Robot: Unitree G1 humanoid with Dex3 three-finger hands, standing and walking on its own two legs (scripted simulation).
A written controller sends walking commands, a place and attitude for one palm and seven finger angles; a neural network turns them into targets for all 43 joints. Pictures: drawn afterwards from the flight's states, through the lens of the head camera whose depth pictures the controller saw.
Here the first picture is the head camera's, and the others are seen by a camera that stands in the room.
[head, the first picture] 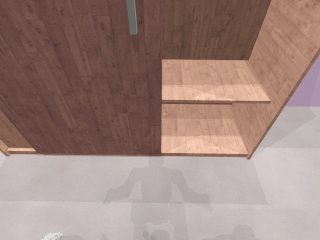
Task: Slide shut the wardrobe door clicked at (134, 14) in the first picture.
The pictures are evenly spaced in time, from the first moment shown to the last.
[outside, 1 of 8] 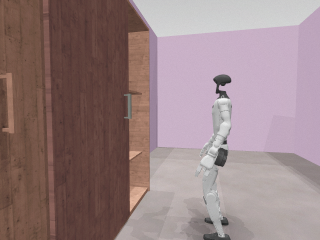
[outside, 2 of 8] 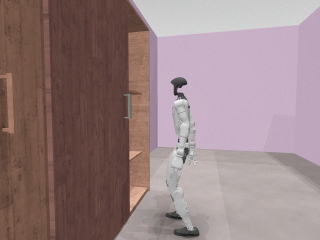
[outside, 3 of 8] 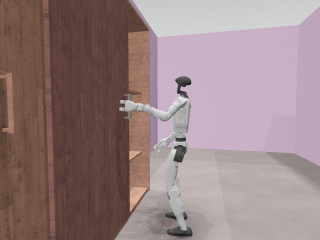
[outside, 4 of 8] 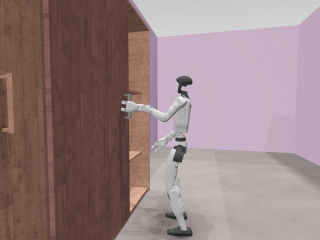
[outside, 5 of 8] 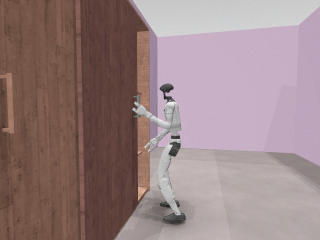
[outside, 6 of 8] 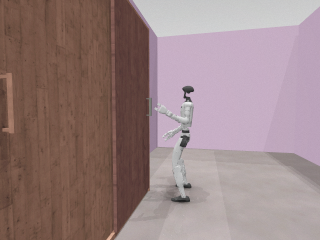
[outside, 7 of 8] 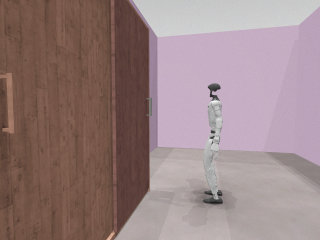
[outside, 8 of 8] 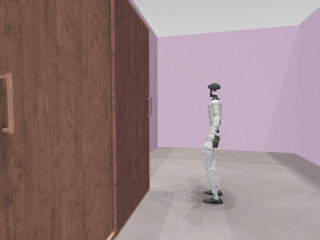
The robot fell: no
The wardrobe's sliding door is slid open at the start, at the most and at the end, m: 0.63 0.63 0.00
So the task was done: yes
